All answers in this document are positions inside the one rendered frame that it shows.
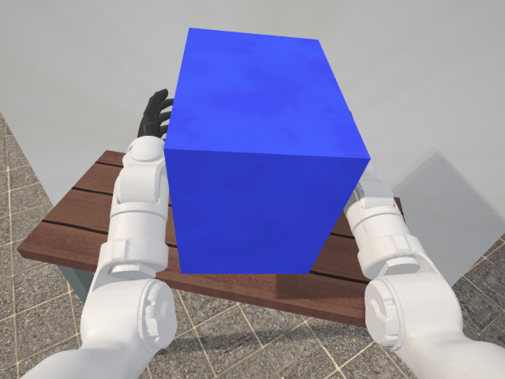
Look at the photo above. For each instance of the left robot upper arm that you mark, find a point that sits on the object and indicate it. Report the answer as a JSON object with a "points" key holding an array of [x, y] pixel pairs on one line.
{"points": [[124, 324]]}

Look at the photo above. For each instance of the carton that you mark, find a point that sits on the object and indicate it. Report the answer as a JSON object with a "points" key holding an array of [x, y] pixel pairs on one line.
{"points": [[262, 153]]}

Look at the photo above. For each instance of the left robot hand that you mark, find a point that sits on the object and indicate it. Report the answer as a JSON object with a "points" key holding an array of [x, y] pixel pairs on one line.
{"points": [[150, 123]]}

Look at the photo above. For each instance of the robot right forearm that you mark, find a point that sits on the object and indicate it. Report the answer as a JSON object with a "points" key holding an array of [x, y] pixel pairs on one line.
{"points": [[383, 239]]}

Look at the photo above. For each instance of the table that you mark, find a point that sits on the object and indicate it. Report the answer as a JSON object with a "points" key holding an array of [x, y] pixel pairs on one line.
{"points": [[71, 235]]}

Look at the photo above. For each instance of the right robot upper arm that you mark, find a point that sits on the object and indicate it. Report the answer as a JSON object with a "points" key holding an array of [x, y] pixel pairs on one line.
{"points": [[417, 316]]}

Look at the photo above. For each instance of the robot left forearm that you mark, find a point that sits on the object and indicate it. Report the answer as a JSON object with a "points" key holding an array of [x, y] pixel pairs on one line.
{"points": [[135, 247]]}

